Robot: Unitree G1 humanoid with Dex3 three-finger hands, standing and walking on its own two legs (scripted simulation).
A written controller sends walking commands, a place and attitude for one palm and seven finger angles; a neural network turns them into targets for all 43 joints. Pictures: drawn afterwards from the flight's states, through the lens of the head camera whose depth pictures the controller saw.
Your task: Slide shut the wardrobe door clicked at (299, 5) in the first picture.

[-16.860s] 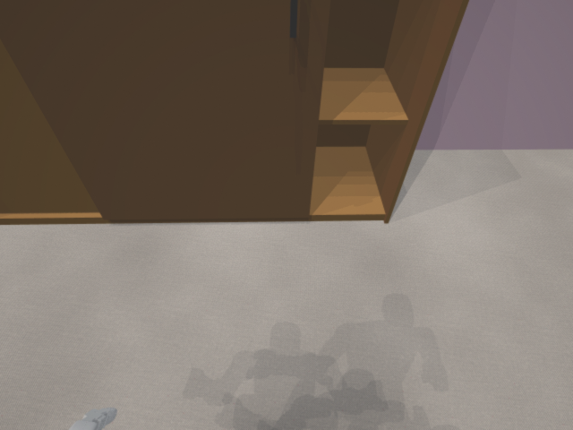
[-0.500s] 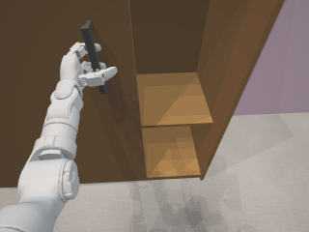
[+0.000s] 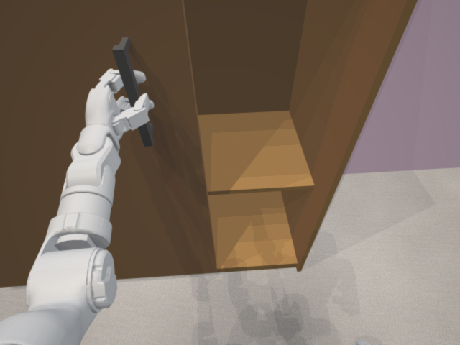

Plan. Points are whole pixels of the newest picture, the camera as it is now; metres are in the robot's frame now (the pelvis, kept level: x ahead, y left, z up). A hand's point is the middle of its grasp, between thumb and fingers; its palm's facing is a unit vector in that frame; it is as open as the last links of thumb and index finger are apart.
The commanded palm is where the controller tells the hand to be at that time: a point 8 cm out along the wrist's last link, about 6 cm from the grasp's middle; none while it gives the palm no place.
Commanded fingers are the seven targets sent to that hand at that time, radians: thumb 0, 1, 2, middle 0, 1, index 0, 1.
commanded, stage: grip the handle and tug to test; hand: left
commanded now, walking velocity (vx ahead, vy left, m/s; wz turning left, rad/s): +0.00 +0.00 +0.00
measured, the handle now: (137, 96) +0.51 +0.17 +0.19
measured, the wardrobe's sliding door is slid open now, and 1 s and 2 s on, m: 0.36 0.36 0.36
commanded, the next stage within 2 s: tug the door sideways, standing still in 0.48 s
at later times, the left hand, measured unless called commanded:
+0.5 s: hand (142, 112) +0.45 +0.15 +0.20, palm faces +0.07 -1.00 +0.02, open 6.3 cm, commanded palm +0.40 +0.20 +0.19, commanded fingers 0.00 0.90 0.90 -0.45 -1.40 -0.45 -1.40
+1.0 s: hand (149, 111) +0.46 +0.14 +0.19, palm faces +0.15 -0.99 -0.02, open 5.5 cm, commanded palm +0.43 +0.14 +0.19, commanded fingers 0.00 0.90 0.90 -0.45 -1.40 -0.45 -1.40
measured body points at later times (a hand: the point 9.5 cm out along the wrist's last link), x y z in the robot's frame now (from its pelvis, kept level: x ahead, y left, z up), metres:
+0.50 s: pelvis +0.02 +0.00 +0.00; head +0.02 -0.01 +0.45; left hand +0.44 +0.20 +0.20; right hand +0.13 -0.25 -0.11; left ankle -0.03 +0.12 -0.74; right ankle -0.01 -0.11 -0.74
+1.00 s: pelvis +0.03 +0.01 +0.00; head +0.04 -0.01 +0.45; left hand +0.44 +0.19 +0.19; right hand +0.18 -0.22 -0.12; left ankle -0.03 +0.12 -0.74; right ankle -0.01 -0.11 -0.74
